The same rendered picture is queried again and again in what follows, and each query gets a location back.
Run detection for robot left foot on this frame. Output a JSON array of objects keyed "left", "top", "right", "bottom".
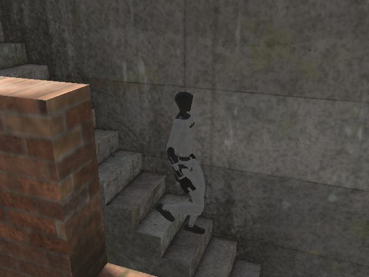
[{"left": 183, "top": 223, "right": 205, "bottom": 234}]

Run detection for right robot forearm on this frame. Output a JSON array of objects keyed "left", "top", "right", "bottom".
[{"left": 167, "top": 147, "right": 186, "bottom": 179}]

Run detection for robot right upper arm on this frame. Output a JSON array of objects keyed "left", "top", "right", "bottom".
[{"left": 166, "top": 120, "right": 185, "bottom": 153}]

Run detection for robot left shin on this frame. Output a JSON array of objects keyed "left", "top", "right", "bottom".
[{"left": 189, "top": 202, "right": 198, "bottom": 227}]

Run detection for right robot hand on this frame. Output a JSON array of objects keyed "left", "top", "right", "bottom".
[{"left": 180, "top": 177, "right": 196, "bottom": 194}]

